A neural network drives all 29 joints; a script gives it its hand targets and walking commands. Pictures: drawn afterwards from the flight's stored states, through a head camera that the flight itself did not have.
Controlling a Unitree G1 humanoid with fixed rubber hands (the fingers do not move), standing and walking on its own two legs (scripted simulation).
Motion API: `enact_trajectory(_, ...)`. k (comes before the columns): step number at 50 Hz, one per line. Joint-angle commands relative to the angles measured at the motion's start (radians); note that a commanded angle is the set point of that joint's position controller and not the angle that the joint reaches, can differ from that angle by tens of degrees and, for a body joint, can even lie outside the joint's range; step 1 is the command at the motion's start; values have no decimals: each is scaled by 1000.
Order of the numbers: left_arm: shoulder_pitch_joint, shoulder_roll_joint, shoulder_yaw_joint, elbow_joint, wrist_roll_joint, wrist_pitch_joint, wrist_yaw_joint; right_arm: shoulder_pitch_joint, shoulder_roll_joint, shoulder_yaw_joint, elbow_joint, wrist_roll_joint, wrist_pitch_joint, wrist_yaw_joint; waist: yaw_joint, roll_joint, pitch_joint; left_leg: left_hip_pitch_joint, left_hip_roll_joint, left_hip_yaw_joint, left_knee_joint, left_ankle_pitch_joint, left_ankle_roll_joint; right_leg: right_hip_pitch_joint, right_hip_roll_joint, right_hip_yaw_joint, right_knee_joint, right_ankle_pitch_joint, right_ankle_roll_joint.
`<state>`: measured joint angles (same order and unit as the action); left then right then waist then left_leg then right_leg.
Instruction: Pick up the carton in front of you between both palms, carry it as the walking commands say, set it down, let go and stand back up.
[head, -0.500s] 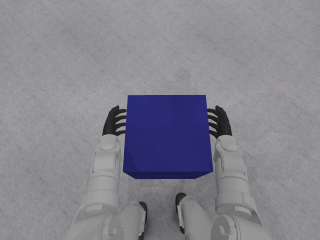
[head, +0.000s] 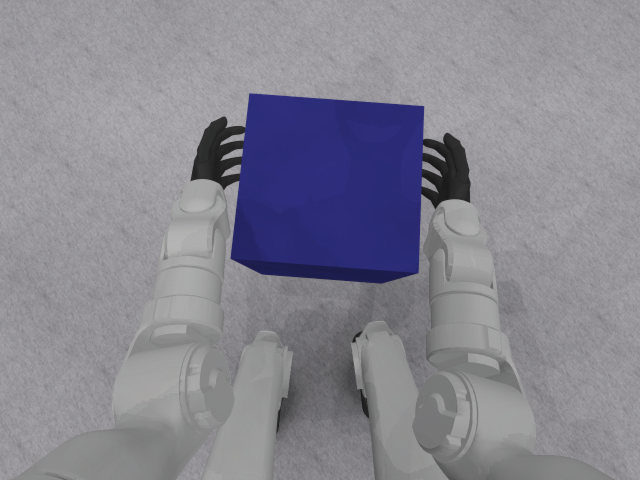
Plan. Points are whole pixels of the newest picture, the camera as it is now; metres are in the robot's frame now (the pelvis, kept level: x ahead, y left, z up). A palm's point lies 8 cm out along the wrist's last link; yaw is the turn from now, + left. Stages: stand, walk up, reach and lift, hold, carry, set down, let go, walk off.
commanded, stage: set down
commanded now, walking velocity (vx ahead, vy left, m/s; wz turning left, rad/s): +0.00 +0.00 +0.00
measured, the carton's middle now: (327, 206) +0.44 -0.02 -0.17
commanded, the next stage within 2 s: none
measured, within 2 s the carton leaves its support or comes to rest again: rests again in 1.32 s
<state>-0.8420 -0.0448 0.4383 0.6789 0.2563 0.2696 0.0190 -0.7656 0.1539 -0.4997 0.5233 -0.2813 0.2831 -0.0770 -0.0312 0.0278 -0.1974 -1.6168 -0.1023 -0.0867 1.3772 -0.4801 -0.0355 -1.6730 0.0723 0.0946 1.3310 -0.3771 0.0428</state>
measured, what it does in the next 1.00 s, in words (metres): lowers itself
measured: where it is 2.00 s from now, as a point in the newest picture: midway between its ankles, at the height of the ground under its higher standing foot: (321, 401)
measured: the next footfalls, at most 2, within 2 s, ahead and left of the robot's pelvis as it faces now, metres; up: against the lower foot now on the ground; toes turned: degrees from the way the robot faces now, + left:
none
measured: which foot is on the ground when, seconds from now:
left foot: down 0.00-1.00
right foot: down 0.00-1.00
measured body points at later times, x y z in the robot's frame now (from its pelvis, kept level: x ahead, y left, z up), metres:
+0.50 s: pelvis -0.02 +0.01 -0.12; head +0.28 +0.01 +0.20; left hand +0.51 +0.12 -0.25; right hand +0.45 -0.17 -0.24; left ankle +0.06 +0.13 -0.57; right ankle +0.10 -0.13 -0.57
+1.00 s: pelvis -0.03 +0.02 -0.21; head +0.34 +0.03 +0.06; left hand +0.54 +0.11 -0.38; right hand +0.47 -0.18 -0.37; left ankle +0.06 +0.13 -0.57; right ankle +0.10 -0.13 -0.57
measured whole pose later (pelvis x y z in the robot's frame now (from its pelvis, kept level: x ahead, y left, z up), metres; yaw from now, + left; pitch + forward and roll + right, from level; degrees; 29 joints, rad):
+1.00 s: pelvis -0.03 +0.02 -0.21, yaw -1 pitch +43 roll -3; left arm -1.42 0.26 0.07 1.04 0.03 0.22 0.13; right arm -1.20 -0.03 -0.50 0.72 -0.04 0.22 -0.18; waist -0.10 0.00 0.19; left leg -2.25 -0.17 -0.07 2.14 -0.64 -0.04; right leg -2.28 0.11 0.07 2.04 -0.53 0.12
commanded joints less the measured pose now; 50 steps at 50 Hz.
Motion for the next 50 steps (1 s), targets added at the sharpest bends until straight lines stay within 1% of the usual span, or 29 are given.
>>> enact_trajectory(1, -588, -916, -519, 61, -134, -37, -256, -625, 912, 593, 92, 137, -23, 222, -9, -25, -890, 190, -83, 117, -80, 191, 12, 627, 81, -115, -18, 252, 10)
enact_trajectory(7, -665, -886, -540, 77, -169, -47, -237, -713, 880, 597, 79, 169, -37, 190, -21, -17, -967, 116, -90, 132, 30, 181, 8, 542, 90, -133, 91, 240, 19)
enact_trajectory(11, -718, -868, -551, 83, -187, -47, -221, -769, 857, 592, 72, 185, -38, 178, -30, -4, -995, 97, -94, 136, 91, 180, 5, 475, 95, -148, 156, 227, 22)
enact_trajectory(28, -928, -765, -529, 173, -202, -58, -161, -981, 715, 480, 98, 212, -51, 183, -68, 57, -980, 11, -86, 129, 303, 184, 7, 173, 81, -198, 403, 197, 29)
enact_trajectory(36, -1015, -696, -558, 208, -236, -74, -147, -1070, 642, 459, 104, 246, -68, 177, -89, 74, -961, -27, -73, 126, 412, 194, 5, 123, 63, -211, 512, 211, 37)
enact_trajectory(42, -1080, -646, -604, 218, -284, -92, -140, -1141, 593, 464, 99, 289, -88, 168, -107, 86, -952, -38, -62, 122, 497, 223, 4, 115, 50, -216, 591, 239, 39)
enact_trajectory(44, -1102, -645, -633, 203, -308, -98, -137, -1167, 588, 480, 80, 310, -94, 164, -114, 90, -985, -18, -59, 120, 522, 252, 4, 129, 48, -220, 614, 265, 39)
enact_trajectory(45, -1130, -652, -651, 171, -326, -101, -138, -1173, 601, 498, 67, 327, -97, 164, -104, 85, -989, -38, -60, 122, 525, 249, 9, 137, 47, -216, 622, 268, 35)
enact_trajectory(46, -1145, -650, -659, 159, -334, -105, -140, -1184, 618, 502, 58, 344, -100, 164, -109, 83, -982, -43, -59, 117, 529, 264, 13, 127, 51, -219, 629, 287, 33)
enact_trajectory(47, -1144, -652, -660, 155, -335, -110, -140, -1185, 626, 504, 63, 352, -102, 165, -105, 90, -973, -41, -60, 116, 539, 295, 13, 121, 54, -217, 639, 314, 32)
enact_trajectory(50, -1094, -658, -650, 190, -326, -118, -139, -1135, 642, 503, 117, 350, -101, 179, -86, 92, -915, -49, -60, 114, 561, 351, 12, 83, 59, -209, 664, 344, 32)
